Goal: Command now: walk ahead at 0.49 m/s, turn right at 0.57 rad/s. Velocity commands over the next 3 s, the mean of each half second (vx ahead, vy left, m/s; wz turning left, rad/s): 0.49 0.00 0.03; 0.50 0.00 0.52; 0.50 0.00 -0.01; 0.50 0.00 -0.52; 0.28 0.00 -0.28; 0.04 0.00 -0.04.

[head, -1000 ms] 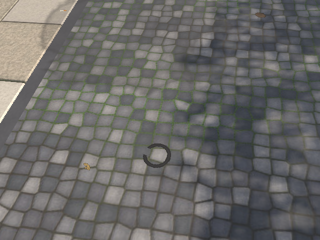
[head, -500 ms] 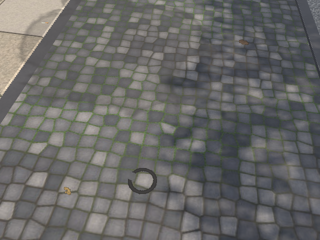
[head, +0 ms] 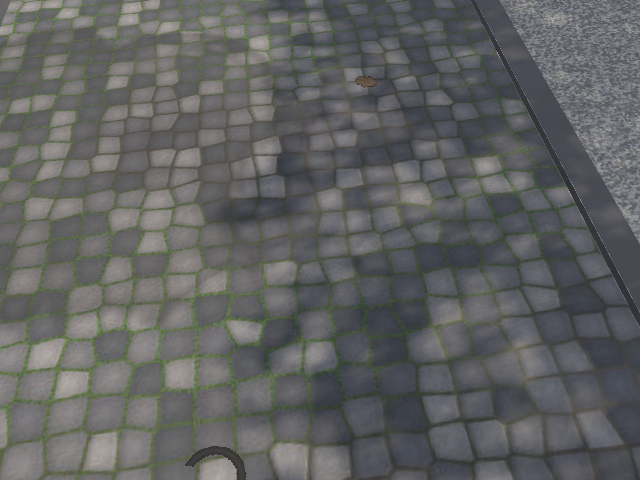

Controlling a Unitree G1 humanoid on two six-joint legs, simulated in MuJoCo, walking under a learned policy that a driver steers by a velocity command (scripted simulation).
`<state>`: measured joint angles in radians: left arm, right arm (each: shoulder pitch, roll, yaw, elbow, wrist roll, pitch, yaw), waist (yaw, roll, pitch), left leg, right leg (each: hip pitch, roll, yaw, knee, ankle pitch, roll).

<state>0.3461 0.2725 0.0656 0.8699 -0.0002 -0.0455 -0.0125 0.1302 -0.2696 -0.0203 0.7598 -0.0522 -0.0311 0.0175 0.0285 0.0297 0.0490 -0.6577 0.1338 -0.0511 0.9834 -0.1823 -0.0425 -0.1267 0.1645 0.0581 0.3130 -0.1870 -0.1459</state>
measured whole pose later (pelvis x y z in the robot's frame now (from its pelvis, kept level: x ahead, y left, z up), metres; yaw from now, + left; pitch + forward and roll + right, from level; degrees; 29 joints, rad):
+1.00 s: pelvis +0.57 +0.05 +0.00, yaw +22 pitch +1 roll -1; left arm 0.24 0.26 0.03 0.78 0.03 -0.08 0.01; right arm 0.28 -0.32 -0.08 0.80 -0.04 -0.01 0.04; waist -0.01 0.05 0.03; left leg -0.50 -0.01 -0.04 1.11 -0.31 0.05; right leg -0.21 0.03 -0.08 0.38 -0.18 -0.05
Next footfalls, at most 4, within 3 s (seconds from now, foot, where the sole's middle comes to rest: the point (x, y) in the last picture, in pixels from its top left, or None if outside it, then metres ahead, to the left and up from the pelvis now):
0.26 left None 0.35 0.12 -0.78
0.80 right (363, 394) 0.65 -0.02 -0.78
1.30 left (236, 338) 0.79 0.28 -0.78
1.84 right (297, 233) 1.11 0.15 -0.78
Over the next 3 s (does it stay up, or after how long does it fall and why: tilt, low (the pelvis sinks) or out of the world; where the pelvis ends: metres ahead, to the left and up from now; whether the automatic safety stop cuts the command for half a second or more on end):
stays up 1.27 0.19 0.00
